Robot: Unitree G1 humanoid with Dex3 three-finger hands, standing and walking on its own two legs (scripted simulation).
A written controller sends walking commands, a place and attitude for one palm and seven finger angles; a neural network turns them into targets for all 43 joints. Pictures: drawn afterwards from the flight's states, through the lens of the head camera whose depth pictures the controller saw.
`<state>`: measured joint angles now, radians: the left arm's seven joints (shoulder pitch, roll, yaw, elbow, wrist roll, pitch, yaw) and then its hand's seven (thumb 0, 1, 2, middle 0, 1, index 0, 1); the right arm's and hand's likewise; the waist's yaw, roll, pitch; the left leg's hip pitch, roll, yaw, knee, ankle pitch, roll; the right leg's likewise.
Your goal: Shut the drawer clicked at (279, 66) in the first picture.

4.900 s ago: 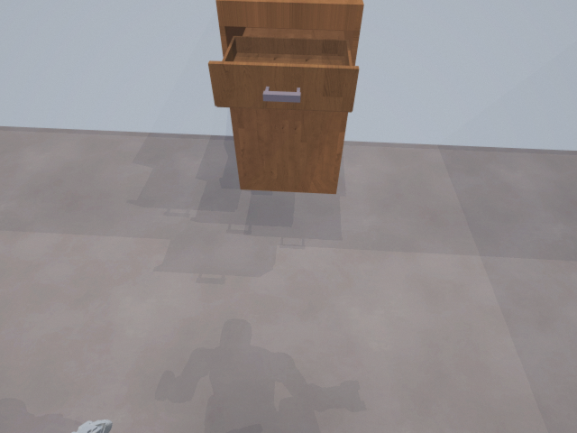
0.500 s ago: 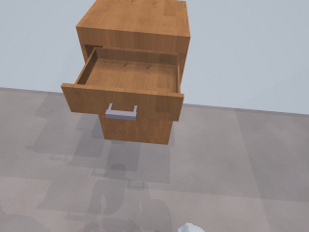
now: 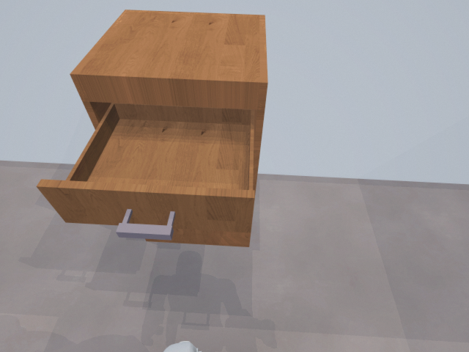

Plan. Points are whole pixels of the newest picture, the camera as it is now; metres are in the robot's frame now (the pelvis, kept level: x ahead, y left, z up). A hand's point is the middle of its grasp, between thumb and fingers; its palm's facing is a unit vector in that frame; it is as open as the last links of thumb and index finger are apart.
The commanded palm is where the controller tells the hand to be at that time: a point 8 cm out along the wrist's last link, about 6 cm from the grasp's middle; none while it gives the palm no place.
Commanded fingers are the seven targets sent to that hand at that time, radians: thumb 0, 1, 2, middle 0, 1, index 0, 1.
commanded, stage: take the last steps up to it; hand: left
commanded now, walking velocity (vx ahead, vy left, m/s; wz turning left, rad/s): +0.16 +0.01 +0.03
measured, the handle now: (147, 223) +0.38 +0.21 -0.06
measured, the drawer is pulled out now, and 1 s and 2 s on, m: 0.30 0.30 0.30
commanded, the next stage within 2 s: come to a stop and stand still in 0.02 s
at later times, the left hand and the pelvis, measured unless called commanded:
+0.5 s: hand out of the picture +0.09 +0.20 -0.18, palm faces +0.06 -0.98 -0.21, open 7.4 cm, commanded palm none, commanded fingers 0.00 0.90 0.90 -0.20 -0.30 -0.20 -0.30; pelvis +0.07 +0.01 +0.00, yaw -1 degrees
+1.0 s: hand out of the picture +0.07 +0.18 -0.17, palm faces +0.06 -0.96 -0.26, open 7.4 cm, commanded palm none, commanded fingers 0.00 0.90 0.90 -0.20 -0.30 -0.20 -0.30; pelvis +0.04 -0.02 -0.01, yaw +0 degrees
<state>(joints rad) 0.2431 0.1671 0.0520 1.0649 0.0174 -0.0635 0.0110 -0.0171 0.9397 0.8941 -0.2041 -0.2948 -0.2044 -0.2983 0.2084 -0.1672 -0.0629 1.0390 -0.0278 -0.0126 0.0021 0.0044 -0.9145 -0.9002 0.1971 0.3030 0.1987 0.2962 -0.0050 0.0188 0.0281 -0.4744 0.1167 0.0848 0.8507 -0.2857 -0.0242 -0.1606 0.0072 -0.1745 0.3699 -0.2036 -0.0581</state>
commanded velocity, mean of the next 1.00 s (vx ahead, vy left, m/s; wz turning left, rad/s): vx -0.05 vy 0.03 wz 0.00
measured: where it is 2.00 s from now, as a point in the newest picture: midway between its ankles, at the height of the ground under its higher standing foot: outside the picture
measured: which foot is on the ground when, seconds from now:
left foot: up 0.00-0.12, down 0.14-0.60, up 0.62-0.98, down 1.00-1.00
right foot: down 0.00-0.16, up 0.18-0.58, down 0.60-1.00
